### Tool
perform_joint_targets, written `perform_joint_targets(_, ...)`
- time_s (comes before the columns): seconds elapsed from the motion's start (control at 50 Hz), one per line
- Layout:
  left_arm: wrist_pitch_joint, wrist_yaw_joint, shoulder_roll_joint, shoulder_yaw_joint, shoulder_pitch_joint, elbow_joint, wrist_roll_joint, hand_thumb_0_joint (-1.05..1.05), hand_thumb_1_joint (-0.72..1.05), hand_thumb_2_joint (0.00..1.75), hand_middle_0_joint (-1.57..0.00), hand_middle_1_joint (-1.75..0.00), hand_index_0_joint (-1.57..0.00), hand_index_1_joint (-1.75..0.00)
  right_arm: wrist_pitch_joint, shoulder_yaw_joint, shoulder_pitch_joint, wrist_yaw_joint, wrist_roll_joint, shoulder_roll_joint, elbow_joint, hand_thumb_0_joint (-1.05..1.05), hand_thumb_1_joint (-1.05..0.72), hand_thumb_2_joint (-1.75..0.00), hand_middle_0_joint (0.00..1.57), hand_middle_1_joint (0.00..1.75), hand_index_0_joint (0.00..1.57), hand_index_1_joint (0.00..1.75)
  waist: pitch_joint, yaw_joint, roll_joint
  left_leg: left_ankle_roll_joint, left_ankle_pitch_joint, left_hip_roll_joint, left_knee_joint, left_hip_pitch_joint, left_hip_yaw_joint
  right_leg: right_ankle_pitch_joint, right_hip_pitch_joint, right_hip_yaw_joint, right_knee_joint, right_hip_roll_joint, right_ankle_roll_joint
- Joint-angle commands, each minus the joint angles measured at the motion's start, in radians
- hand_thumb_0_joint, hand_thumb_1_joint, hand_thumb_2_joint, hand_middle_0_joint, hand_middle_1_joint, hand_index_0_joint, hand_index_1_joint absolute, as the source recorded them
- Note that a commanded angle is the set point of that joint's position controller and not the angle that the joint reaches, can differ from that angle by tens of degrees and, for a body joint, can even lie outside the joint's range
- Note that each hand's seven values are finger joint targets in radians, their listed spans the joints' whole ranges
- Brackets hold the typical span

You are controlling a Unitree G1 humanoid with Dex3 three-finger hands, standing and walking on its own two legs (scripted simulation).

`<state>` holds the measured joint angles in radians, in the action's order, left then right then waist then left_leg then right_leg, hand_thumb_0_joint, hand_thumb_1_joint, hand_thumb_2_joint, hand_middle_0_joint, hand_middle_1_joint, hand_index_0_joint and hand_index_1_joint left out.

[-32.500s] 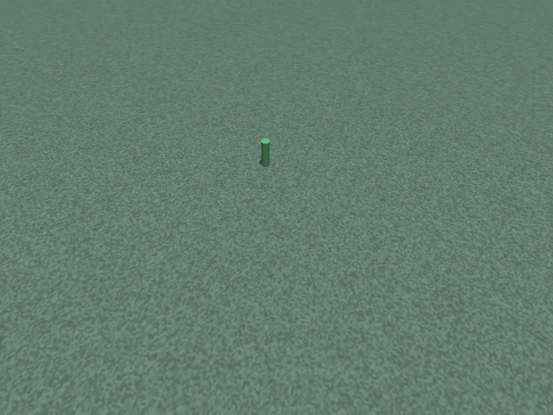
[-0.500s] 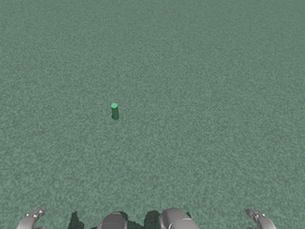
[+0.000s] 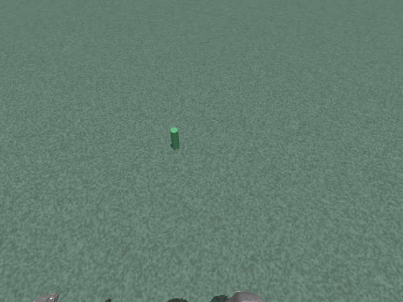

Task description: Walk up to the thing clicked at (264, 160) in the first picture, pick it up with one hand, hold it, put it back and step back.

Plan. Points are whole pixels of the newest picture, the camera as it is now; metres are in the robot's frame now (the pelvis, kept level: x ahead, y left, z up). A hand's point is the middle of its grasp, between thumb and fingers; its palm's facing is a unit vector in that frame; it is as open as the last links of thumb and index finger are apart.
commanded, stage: step back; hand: left
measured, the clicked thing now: (175, 138) +1.05 +0.17 -0.67
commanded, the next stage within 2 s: stand in 0.84 s
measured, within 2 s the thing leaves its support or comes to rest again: neither
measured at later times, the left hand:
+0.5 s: hand out of the picture +0.05 +0.28 -0.14, palm faces +0.02 -0.94 -0.35, open 7.4 cm
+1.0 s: hand (75, 297) +0.14 +0.27 -0.13, palm faces -0.02 -0.94 -0.35, open 7.4 cm
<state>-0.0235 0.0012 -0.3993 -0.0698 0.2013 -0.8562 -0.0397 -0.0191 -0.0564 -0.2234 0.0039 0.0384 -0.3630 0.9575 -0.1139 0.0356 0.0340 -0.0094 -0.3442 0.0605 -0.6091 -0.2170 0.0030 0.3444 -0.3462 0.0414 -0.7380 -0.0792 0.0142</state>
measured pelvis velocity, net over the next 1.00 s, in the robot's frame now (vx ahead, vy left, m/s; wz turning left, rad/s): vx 0.03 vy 0.02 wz -0.02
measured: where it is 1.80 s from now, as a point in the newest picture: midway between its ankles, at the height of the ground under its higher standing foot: outside the picture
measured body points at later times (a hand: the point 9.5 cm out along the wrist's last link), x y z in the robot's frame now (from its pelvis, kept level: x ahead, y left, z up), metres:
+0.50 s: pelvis +0.00 +0.01 +0.01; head +0.00 +0.02 +0.46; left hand +0.05 +0.33 -0.12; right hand +0.07 -0.30 -0.11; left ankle +0.01 +0.13 -0.72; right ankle +0.01 -0.11 -0.71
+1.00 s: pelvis +0.03 +0.02 +0.02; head +0.04 +0.02 +0.47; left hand +0.14 +0.32 -0.10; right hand +0.13 -0.28 -0.10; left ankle +0.01 +0.13 -0.72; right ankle +0.02 -0.11 -0.72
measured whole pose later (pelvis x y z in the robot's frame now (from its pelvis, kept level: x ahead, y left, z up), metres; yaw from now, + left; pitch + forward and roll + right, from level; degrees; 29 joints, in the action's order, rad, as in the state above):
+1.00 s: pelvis +0.03 +0.02 +0.02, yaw -1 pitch -2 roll +0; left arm 0.02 0.01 -0.35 -0.01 0.05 -1.08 0.00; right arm 0.02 -0.02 -0.05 0.00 0.01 -0.33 1.09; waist -0.07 0.00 0.01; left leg -0.01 -0.26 0.01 -0.41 -0.11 0.02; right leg 0.25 -0.13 -0.01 -0.42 -0.02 -0.02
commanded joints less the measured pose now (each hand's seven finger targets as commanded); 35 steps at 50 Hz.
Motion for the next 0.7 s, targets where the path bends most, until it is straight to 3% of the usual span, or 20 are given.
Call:
perform_joint_targets(0.0,0.03,0.005,-0.223,-0.053,-0.1,0.044,0.017,0.0,0.9,0.9,-0.2,-0.3,-0.2,-0.3,0.051,-0.073,0.076,0.002,0.003,-0.322,-0.093,0.0,-0.9,-0.9,0.2,0.3,0.2,0.3,0.006,-0.047,-0.133,-0.238,-0.452,-0.393,0.401,-0.177,-0.516,0.222,-0.045,-0.091,-0.125,0.027,0.002)
perform_joint_targets(0.02,0.034,-0.004,-0.192,-0.046,-0.071,0.028,0.025,0.0,0.9,0.9,-0.2,-0.3,-0.2,-0.3,0.059,-0.053,0.117,0.003,0.002,-0.268,-0.092,0.0,-0.9,-0.9,0.2,0.3,0.2,0.3,-0.003,-0.015,-0.097,-0.208,-0.338,-0.335,0.375,-0.151,-0.409,0.164,-0.03,-0.099,-0.113,0.026,0.007)
perform_joint_targets(0.04,0.039,-0.009,-0.172,-0.041,-0.055,0.017,0.029,0.0,0.9,0.9,-0.2,-0.3,-0.2,-0.3,0.063,-0.042,0.125,0.005,0.006,-0.246,-0.088,0.0,-0.9,-0.9,0.2,0.3,0.2,0.3,0.007,-0.013,-0.12,-0.18,-0.214,-0.293,0.344,-0.1,-0.344,0.131,-0.04,-0.086,-0.06,0.033,0.007)
perform_joint_targets(0.12,0.068,-0.001,-0.158,-0.043,0.022,-0.06,0.016,0.0,0.9,0.9,-0.2,-0.3,-0.2,-0.3,0.042,-0.031,0.13,-0.01,-0.008,-0.215,-0.071,0.0,-0.9,-0.9,0.2,0.3,0.2,0.3,0.082,0.012,-0.144,-0.083,-0.067,-0.197,0.189,-0.138,-0.165,-0.048,0.242,-0.019,0.323,0.086,0.014)
perform_joint_targets(0.14,0.072,0.006,-0.181,-0.05,0.029,-0.069,0.006,0.0,0.9,0.9,-0.2,-0.3,-0.2,-0.3,0.038,-0.022,0.117,-0.01,-0.014,-0.184,-0.076,0.0,-0.9,-0.9,0.2,0.3,0.2,0.3,0.085,0.015,-0.083,-0.052,-0.083,-0.168,0.123,-0.224,-0.138,-0.052,0.321,-0.112,0.34,0.047,0.025)
perform_joint_targets(0.16,0.077,0.01,-0.234,-0.057,0.03,-0.073,0.002,0.0,0.9,0.9,-0.2,-0.3,-0.2,-0.3,0.033,-0.02,0.119,-0.01,-0.016,-0.16,-0.072,0.0,-0.9,-0.9,0.2,0.3,0.2,0.3,0.058,0.015,0.031,-0.02,-0.18,-0.088,0.024,-0.293,-0.101,0.198,0.254,-0.365,0.43,-0.095,0.084)
perform_joint_targets(0.18,0.08,0.008,-0.28,-0.062,-0.002,-0.067,0.0,0.0,0.9,0.9,-0.2,-0.3,-0.2,-0.3,0.027,-0.027,0.095,-0.007,-0.014,-0.182,-0.054,0.0,-0.9,-0.9,0.2,0.3,0.2,0.3,0.03,0.001,0.077,-0.008,-0.216,-0.048,-0.122,-0.22,-0.06,0.425,0.115,-0.509,0.516,-0.227,0.162)
perform_joint_targets(0.2,0.084,0.007,-0.269,-0.061,-0.05,-0.049,0.001,0.0,0.9,0.9,-0.2,-0.3,-0.2,-0.3,0.028,-0.032,0.061,-0.008,-0.01,-0.197,-0.035,0.0,-0.9,-0.9,0.2,0.3,0.2,0.3,0.002,-0.02,0.04,-0.001,-0.187,-0.073,-0.167,-0.197,-0.082,0.442,0.06,-0.526,0.523,-0.26,0.196)
perform_joint_targets(0.26,0.092,0.011,-0.239,-0.054,-0.06,-0.06,0.003,0.0,0.9,0.9,-0.2,-0.3,-0.2,-0.3,0.037,-0.033,0.06,-0.013,-0.01,-0.187,-0.02,0.0,-0.9,-0.9,0.2,0.3,0.2,0.3,0.007,-0.013,0.059,-0.006,-0.125,-0.093,-0.137,-0.187,-0.101,0.293,0.058,-0.419,0.504,-0.213,0.161)
perform_joint_targets(0.34,0.074,0.0,-0.216,-0.035,-0.117,-0.055,0.007,0.0,0.9,0.9,-0.2,-0.3,-0.2,-0.3,0.048,-0.042,-0.001,-0.015,-0.005,-0.18,0.021,0.0,-0.9,-0.9,0.2,0.3,0.2,0.3,0.081,-0.056,0.083,-0.008,-0.02,-0.062,0.1,0.054,-0.021,0.163,-0.034,-0.235,0.406,-0.124,0.106)
perform_joint_targets(0.36,0.069,-0.003,-0.191,-0.023,-0.109,-0.058,0.008,0.0,0.9,0.9,-0.2,-0.3,-0.2,-0.3,0.05,-0.048,-0.01,-0.011,0.002,-0.188,0.026,0.0,-0.9,-0.9,0.2,0.3,0.2,0.3,0.085,-0.066,0.048,-0.016,0.001,-0.075,0.157,0.113,-0.05,0.141,-0.085,-0.194,0.355,-0.094,0.08)
perform_joint_targets(0.38,0.066,-0.006,-0.151,-0.011,-0.106,-0.058,0.018,0.0,0.9,0.9,-0.2,-0.3,-0.2,-0.3,0.054,-0.053,0.012,-0.008,0.009,-0.226,0.019,0.0,-0.9,-0.9,0.2,0.3,0.2,0.3,0.082,-0.062,-0.08,-0.049,-0.119,-0.19,0.258,0.078,-0.232,0.144,-0.106,-0.127,0.279,-0.026,0.038)
perform_joint_targets(0.4,0.062,-0.007,-0.146,-0.012,-0.118,-0.071,0.03,0.0,0.9,0.9,-0.2,-0.3,-0.2,-0.3,0.057,-0.054,0.057,-0.009,0.008,-0.256,0.008,0.0,-0.9,-0.9,0.2,0.3,0.2,0.3,0.056,-0.049,-0.154,-0.105,-0.335,-0.279,0.366,-0.026,-0.381,0.137,-0.07,-0.051,0.138,0.06,0.01)
perform_joint_targets(0.42,0.06,-0.006,-0.165,-0.019,-0.101,-0.083,0.029,0.0,0.9,0.9,-0.2,-0.3,-0.2,-0.3,0.059,-0.053,0.096,-0.01,0.005,-0.262,-0.002,0.0,-0.9,-0.9,0.2,0.3,0.2,0.3,0.031,-0.028,-0.135,-0.143,-0.385,-0.326,0.396,-0.089,-0.401,0.108,-0.017,-0.038,0.074,0.071,0.007)
perform_joint_targets(0.46,0.07,-0.005,-0.15,-0.014,-0.072,-0.102,0.028,0.0,0.9,0.9,-0.2,-0.3,-0.2,-0.3,0.062,-0.041,0.141,-0.008,0.004,-0.241,-0.012,0.0,-0.9,-0.9,0.2,0.3,0.2,0.3,0.014,-0.01,-0.145,-0.137,-0.163,-0.307,0.349,-0.089,-0.325,0.059,0.034,-0.045,0.129,0.06,0.013)
perform_joint_targets(0.5,0.086,0.002,-0.147,-0.011,-0.037,-0.13,0.028,0.0,0.9,0.9,-0.2,-0.3,-0.2,-0.3,0.061,-0.034,0.159,-0.01,-0.004,-0.216,-0.003,0.0,-0.9,-0.9,0.2,0.3,0.2,0.3,0.093,0.009,-0.176,-0.078,0.143,-0.24,0.24,-0.04,-0.193,-0.101,0.162,-0.058,0.304,0.042,0.02)
perform_joint_targets(0.52,0.089,0.006,-0.165,-0.015,-0.039,-0.141,0.026,0.0,0.9,0.9,-0.2,-0.3,-0.2,-0.3,0.057,-0.029,0.151,-0.009,-0.011,-0.205,0.001,0.0,-0.9,-0.9,0.2,0.3,0.2,0.3,0.134,0.003,-0.161,-0.053,0.215,-0.212,0.204,-0.06,-0.156,-0.195,0.242,-0.098,0.309,0.026,0.022)
perform_joint_targets(0.56,0.094,0.009,-0.207,-0.022,-0.042,-0.146,0.028,0.0,0.9,0.9,-0.2,-0.3,-0.2,-0.3,0.055,-0.027,0.117,-0.005,-0.021,-0.19,0.007,0.0,-0.9,-0.9,0.2,0.3,0.2,0.3,0.161,-0.015,-0.078,-0.025,0.21,-0.152,0.143,-0.071,-0.097,-0.289,0.292,-0.18,0.297,-0.038,0.055)
perform_joint_targets(0.6,0.091,0.013,-0.215,-0.02,-0.068,-0.143,0.029,0.0,0.9,0.9,-0.2,-0.3,-0.2,-0.3,0.054,-0.033,0.122,0.001,-0.015,-0.192,0.021,0.0,-0.9,-0.9,0.2,0.3,0.2,0.3,0.144,-0.025,-0.052,-0.024,0.219,-0.141,0.113,-0.047,-0.075,-0.319,0.252,-0.204,0.292,-0.076,0.077)
perform_joint_targets(0.68,0.085,0.016,-0.183,-0.005,-0.105,-0.141,0.034,0.0,0.9,0.9,-0.2,-0.3,-0.2,-0.3,0.059,-0.034,0.12,0.0,-0.019,-0.197,0.041,0.0,-0.9,-0.9,0.2,0.3,0.2,0.3,0.162,-0.031,-0.037,-0.051,0.366,-0.178,0.154,0.038,-0.105,-0.392,0.209,-0.131,0.246,-0.034,0.049)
